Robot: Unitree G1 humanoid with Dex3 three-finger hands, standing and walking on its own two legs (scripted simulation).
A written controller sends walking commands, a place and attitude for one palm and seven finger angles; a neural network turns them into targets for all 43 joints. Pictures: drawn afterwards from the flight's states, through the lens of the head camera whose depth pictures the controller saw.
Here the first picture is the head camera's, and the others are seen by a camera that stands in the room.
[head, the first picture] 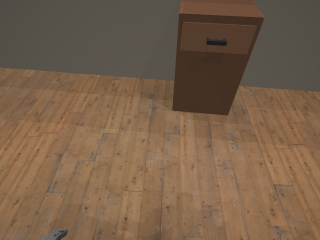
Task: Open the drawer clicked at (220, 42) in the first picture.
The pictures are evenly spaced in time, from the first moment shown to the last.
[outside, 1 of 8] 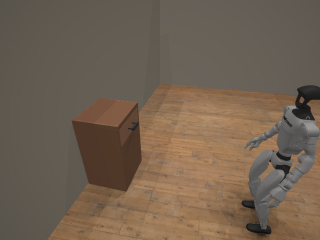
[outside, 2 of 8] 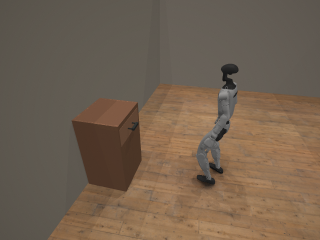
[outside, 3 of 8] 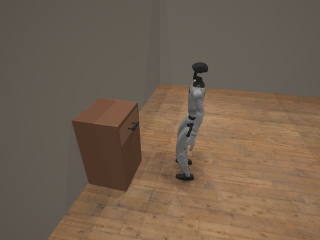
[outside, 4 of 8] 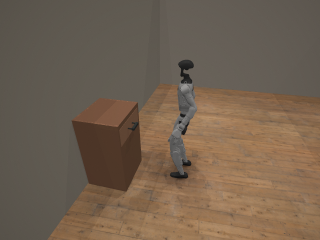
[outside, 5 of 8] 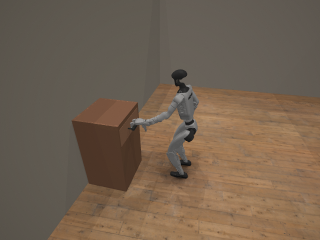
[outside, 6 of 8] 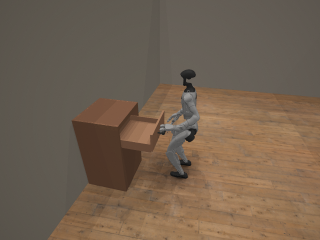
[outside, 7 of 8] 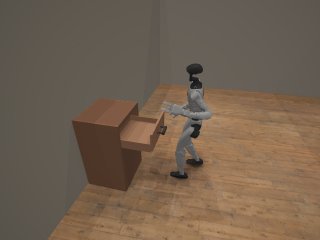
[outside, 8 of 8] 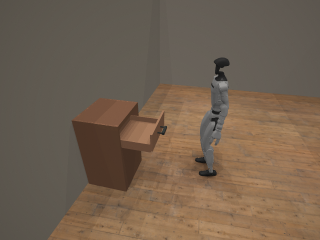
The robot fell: no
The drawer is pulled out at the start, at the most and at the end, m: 0.00 0.30 0.30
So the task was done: yes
